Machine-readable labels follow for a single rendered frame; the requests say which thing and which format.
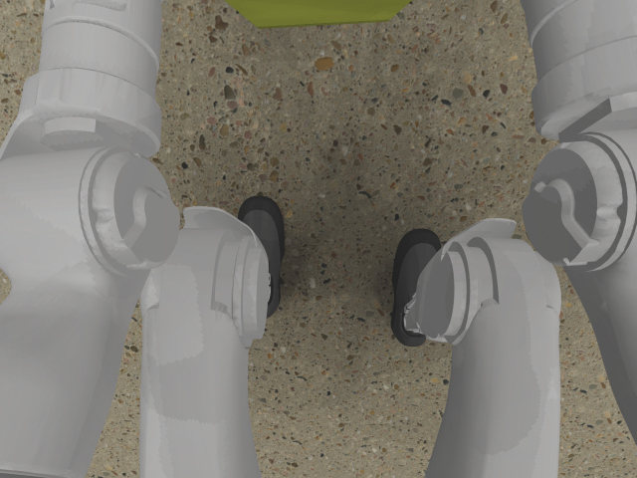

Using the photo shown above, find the robot right upper arm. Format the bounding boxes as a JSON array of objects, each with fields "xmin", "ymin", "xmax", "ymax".
[{"xmin": 522, "ymin": 128, "xmax": 637, "ymax": 445}]

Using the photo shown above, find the left robot forearm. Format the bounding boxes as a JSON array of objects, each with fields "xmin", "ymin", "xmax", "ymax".
[{"xmin": 0, "ymin": 0, "xmax": 162, "ymax": 161}]

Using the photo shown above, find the robot foot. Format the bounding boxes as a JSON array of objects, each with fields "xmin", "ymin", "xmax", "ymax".
[
  {"xmin": 237, "ymin": 196, "xmax": 285, "ymax": 318},
  {"xmin": 391, "ymin": 228, "xmax": 441, "ymax": 347}
]

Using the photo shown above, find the robot left upper arm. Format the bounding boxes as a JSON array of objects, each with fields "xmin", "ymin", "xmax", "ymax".
[{"xmin": 0, "ymin": 145, "xmax": 180, "ymax": 478}]

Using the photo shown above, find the carton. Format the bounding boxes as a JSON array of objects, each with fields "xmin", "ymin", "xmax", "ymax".
[{"xmin": 224, "ymin": 0, "xmax": 412, "ymax": 29}]

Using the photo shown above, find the right robot foot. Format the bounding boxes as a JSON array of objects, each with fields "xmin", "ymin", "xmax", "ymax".
[{"xmin": 391, "ymin": 228, "xmax": 441, "ymax": 347}]

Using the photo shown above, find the right robot forearm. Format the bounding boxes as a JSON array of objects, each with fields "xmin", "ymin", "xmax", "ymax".
[{"xmin": 521, "ymin": 0, "xmax": 637, "ymax": 143}]

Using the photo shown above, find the left robot foot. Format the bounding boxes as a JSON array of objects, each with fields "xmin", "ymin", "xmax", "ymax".
[{"xmin": 237, "ymin": 196, "xmax": 285, "ymax": 318}]

